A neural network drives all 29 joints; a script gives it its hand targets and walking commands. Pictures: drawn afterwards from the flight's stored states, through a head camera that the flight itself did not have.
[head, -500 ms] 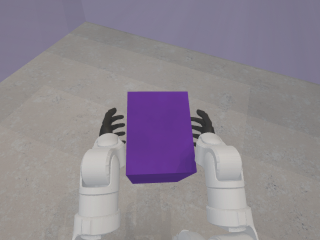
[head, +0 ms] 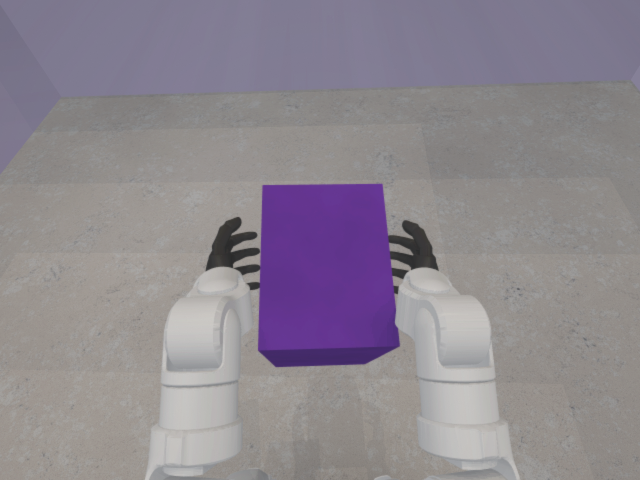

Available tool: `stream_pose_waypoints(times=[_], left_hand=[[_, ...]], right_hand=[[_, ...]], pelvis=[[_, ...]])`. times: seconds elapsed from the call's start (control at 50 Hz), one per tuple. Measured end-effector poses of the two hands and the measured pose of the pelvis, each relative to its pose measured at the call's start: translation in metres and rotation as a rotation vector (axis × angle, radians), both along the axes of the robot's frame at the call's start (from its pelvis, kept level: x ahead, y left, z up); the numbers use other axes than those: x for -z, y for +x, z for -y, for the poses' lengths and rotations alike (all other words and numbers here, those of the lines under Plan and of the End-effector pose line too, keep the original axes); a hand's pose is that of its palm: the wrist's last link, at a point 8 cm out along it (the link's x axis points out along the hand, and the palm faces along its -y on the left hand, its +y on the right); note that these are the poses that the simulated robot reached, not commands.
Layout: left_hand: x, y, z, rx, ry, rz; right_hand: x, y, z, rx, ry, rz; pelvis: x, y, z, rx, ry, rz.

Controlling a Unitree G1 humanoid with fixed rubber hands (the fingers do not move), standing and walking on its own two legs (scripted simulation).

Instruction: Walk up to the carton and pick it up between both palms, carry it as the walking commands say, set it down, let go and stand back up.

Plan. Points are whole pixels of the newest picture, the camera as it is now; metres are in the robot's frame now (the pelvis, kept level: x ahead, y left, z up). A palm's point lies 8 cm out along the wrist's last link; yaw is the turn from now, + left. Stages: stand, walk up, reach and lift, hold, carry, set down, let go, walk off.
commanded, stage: carry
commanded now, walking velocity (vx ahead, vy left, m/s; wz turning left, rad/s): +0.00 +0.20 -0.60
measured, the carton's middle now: (321, 288) +0.37 +0.00 +0.00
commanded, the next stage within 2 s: none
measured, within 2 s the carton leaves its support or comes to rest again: neither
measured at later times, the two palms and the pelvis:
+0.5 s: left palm (192, 281) +0.34 +0.16 +0.08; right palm (378, 304) +0.30 -0.06 +0.08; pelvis +0.00 +0.11 -0.01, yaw -15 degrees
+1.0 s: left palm (250, 267) +0.35 +0.08 +0.09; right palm (427, 369) +0.23 -0.11 +0.07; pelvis +0.01 +0.17 +0.00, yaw -33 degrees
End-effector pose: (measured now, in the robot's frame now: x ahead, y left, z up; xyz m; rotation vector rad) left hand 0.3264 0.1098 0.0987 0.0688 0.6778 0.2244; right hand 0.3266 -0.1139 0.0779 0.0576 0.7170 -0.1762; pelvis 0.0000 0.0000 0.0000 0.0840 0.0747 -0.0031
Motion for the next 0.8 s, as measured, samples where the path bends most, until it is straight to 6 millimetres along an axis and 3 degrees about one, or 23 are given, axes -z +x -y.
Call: stream_pose_waypoints(times=[0.14, 0.2, 0.32, 0.48, 0.62, 0.7, 0.8], left_hand=[[0.016, -0.006, -0.05, 0.019, -0.063, 0.01], [0.023, -0.01, -0.069, 0.018, -0.078, -0.024], [0.02, -0.001, -0.08, 0.047, -0.117, -0.014], [0.021, 0.013, -0.052, 0.171, -0.082, -0.015], [0.03, 0.017, -0.009, 0.276, -0.05, -0.035], [0.032, 0.014, 0.011, 0.343, -0.031, -0.074], [0.018, 0.016, 0.032, 0.433, 0.0, -0.05]], right_hand=[[-0.001, -0.011, -0.049, 0.021, -0.073, 0.01], [-0.003, -0.017, -0.068, 0.009, -0.079, -0.023], [-0.017, -0.014, -0.082, 0.049, -0.137, -0.016], [-0.007, -0.026, -0.057, 0.181, -0.118, -0.022], [0.014, -0.046, -0.02, 0.286, -0.082, -0.043], [0.018, -0.063, -0.004, 0.343, -0.059, -0.081], [0.016, -0.079, 0.009, 0.437, -0.018, -0.057]], pelvis=[[0.013, -0.007, -0.051, 0.023, -0.074, -0.004], [0.008, -0.008, -0.068, 0.054, -0.108, 0.011], [0.0, -0.006, -0.089, 0.103, -0.146, -0.009], [0.005, -0.003, -0.108, 0.227, -0.109, -0.041], [0.016, -0.004, -0.104, 0.312, -0.053, -0.041], [0.008, -0.005, -0.106, 0.37, -0.026, -0.036], [0.001, -0.002, -0.119, 0.458, 0.002, -0.034]])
